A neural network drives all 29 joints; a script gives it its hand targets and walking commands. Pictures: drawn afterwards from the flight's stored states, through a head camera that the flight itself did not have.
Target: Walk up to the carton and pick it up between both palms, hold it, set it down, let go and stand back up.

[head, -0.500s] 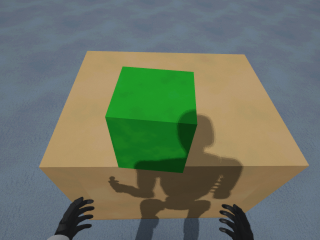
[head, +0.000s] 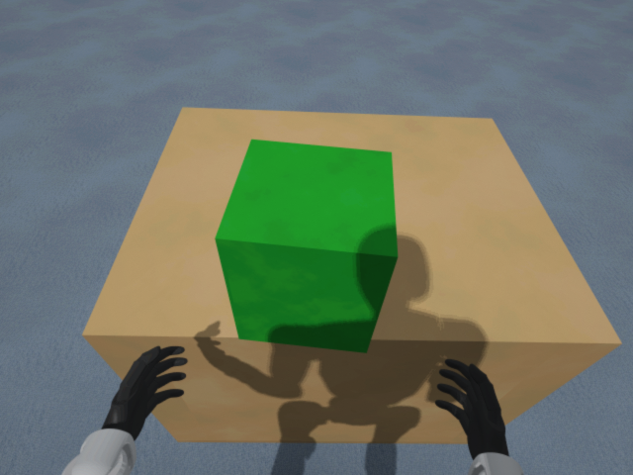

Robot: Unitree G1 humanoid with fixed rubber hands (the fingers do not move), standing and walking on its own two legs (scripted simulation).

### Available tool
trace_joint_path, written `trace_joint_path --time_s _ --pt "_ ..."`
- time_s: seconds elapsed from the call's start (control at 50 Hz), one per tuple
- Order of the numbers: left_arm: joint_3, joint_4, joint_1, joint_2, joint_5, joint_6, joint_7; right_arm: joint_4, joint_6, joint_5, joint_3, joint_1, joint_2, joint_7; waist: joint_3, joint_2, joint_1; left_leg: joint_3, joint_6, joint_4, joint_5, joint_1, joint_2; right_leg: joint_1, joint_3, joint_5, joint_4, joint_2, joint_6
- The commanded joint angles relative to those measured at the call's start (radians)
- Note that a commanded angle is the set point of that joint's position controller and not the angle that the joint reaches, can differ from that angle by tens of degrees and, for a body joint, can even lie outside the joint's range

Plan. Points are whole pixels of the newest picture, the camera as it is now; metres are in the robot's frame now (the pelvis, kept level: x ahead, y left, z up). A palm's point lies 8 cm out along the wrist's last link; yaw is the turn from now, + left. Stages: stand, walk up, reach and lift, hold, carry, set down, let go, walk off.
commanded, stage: reach and lift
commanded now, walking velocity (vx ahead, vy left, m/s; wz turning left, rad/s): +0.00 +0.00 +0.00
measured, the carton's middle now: (311, 250) +0.43 +0.05 +0.02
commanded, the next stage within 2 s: none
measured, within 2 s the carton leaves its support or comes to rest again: neither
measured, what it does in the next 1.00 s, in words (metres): stands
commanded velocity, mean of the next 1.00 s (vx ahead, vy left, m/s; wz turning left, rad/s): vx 0.00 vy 0.00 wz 0.00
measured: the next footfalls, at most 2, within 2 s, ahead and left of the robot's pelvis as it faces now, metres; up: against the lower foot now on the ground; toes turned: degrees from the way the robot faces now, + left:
none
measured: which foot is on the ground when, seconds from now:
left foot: down 0.00-1.00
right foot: down 0.00-1.00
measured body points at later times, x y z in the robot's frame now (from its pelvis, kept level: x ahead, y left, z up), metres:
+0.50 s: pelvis +0.00 +0.00 +0.00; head +0.00 +0.01 +0.45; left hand +0.26 +0.24 +0.03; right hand +0.27 -0.18 +0.03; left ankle +0.01 +0.13 -0.75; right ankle -0.04 -0.13 -0.75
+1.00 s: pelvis -0.01 +0.00 +0.00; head +0.00 +0.01 +0.45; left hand +0.35 +0.24 +0.10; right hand +0.36 -0.18 +0.09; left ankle +0.01 +0.13 -0.75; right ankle -0.04 -0.13 -0.75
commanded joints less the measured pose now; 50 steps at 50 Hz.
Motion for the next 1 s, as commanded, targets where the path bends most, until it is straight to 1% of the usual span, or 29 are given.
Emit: trace_joint_path --time_s 0.0,0.12,0.22,0.28,0.32,0.36,0.42,0.48,0.56,0.68,0.7,0.72,0.76,0.8,0.86,0.96,0.98 --pt "0.058 -0.18 -0.103 0.117 -0.006 -0.075 -0.001 -0.186 -0.071 0.007 -0.027 -0.079 -0.069 -0.004 -0.111 0.049 -0.001 -0.033 -0.025 0.041 0.358 0.275 -0.056 -0.202 0.008 0.141 -0.084 0.039 -0.019" --pt "0.054 -0.172 -0.152 0.128 -0.019 -0.131 -0.004 -0.176 -0.12 0.023 -0.022 -0.131 -0.082 -0.007 -0.126 0.051 -0.001 -0.039 -0.026 0.05 0.369 0.271 -0.058 -0.174 0.015 0.176 -0.066 0.037 -0.018" --pt "0.053 -0.145 -0.206 0.135 -0.029 -0.177 -0.008 -0.149 -0.162 0.034 -0.017 -0.191 -0.093 -0.011 -0.138 0.046 -0.004 -0.04 -0.024 0.055 0.364 0.259 -0.061 -0.145 0.019 0.206 -0.047 0.035 -0.014" --pt "0.052 -0.135 -0.259 0.136 -0.036 -0.17 -0.01 -0.13 -0.163 0.04 -0.016 -0.247 -0.103 -0.017 -0.145 0.049 -0.008 -0.04 -0.023 0.051 0.352 0.256 -0.058 -0.135 0.02 0.203 -0.044 0.034 -0.015" --pt "0.053 -0.149 -0.305 0.137 -0.042 -0.134 -0.007 -0.13 -0.138 0.047 -0.018 -0.296 -0.112 -0.026 -0.153 0.053 -0.012 -0.039 -0.023 0.046 0.349 0.259 -0.054 -0.132 0.018 0.195 -0.047 0.034 -0.018" --pt "0.06 -0.186 -0.354 0.138 -0.048 -0.068 0.001 -0.147 -0.094 0.06 -0.021 -0.349 -0.123 -0.036 -0.166 0.054 -0.015 -0.038 -0.024 0.04 0.355 0.266 -0.05 -0.132 0.015 0.192 -0.052 0.036 -0.018" --pt "0.089 -0.238 -0.407 0.135 -0.044 0.026 0.01 -0.177 -0.033 0.079 -0.024 -0.405 -0.138 -0.05 -0.193 0.048 -0.017 -0.035 -0.025 0.039 0.388 0.278 -0.052 -0.126 0.009 0.225 -0.052 0.041 -0.008" --pt "0.121 -0.241 -0.458 0.12 -0.024 0.095 0.007 -0.17 0.009 0.093 -0.022 -0.453 -0.148 -0.06 -0.205 0.038 -0.02 -0.031 -0.023 0.034 0.395 0.288 -0.054 -0.121 0.006 0.25 -0.053 0.044 0.001" --pt "0.152 -0.217 -0.544 0.102 -0.001 0.167 -0.001 -0.145 0.051 0.106 -0.018 -0.534 -0.158 -0.074 -0.205 0.027 -0.022 -0.023 -0.017 0.022 0.358 0.285 -0.055 -0.122 0.001 0.242 -0.058 0.046 0.007" --pt "0.182 -0.192 -0.704 0.106 0.013 0.248 0.0 -0.121 0.104 0.121 -0.021 -0.687 -0.174 -0.089 -0.238 0.027 -0.023 -0.007 -0.009 0.014 0.295 0.26 -0.056 -0.127 -0.007 0.215 -0.049 0.051 0.014" --pt "0.186 -0.224 -0.744 0.142 0.01 0.25 0.002 -0.15 0.109 0.136 -0.02 -0.753 -0.181 -0.094 -0.274 0.04 -0.03 -0.005 -0.006 0.013 0.259 0.255 -0.061 -0.137 0.006 0.196 -0.063 0.049 0.0" --pt "0.191 -0.22 -0.773 0.15 0.001 0.254 0.007 -0.142 0.12 0.143 -0.023 -0.779 -0.183 -0.096 -0.275 0.046 -0.032 -0.005 -0.004 0.011 0.236 0.245 -0.059 -0.148 0.006 0.178 -0.06 0.047 -0.003" --pt "0.194 -0.192 -0.829 0.157 -0.008 0.27 0.013 -0.115 0.143 0.158 -0.017 -0.836 -0.185 -0.097 -0.285 0.051 -0.028 -0.003 0.001 0.009 0.216 0.23 -0.057 -0.16 0.007 0.16 -0.056 0.048 -0.005" --pt "0.201 -0.159 -0.879 0.167 -0.015 0.288 0.017 -0.087 0.169 0.167 -0.014 -0.887 -0.192 -0.097 -0.305 0.036 -0.026 -0.003 0.006 0.009 0.205 0.219 -0.056 -0.164 0.005 0.154 -0.053 0.051 -0.003" --pt "0.205 -0.123 -0.934 0.172 -0.016 0.318 0.019 -0.043 0.196 0.18 -0.017 -0.953 -0.212 -0.099 -0.345 0.04 -0.031 -0.003 0.006 0.018 0.235 0.233 -0.053 -0.162 0.0 0.183 -0.045 0.057 0.0" --pt "0.216 -0.118 -1.014 0.19 -0.003 0.371 0.017 0.002 0.223 0.207 -0.023 -1.047 -0.253 -0.106 -0.416 0.051 -0.041 -0.005 -0.003 0.047 0.325 0.261 -0.055 -0.129 -0.008 0.28 -0.032 0.071 0.006" --pt "0.219 -0.117 -1.023 0.193 0.0 0.383 0.016 0.004 0.228 0.213 -0.019 -1.061 -0.26 -0.107 -0.427 0.045 -0.042 -0.006 -0.004 0.052 0.343 0.265 -0.057 -0.121 -0.01 0.305 -0.029 0.075 0.008"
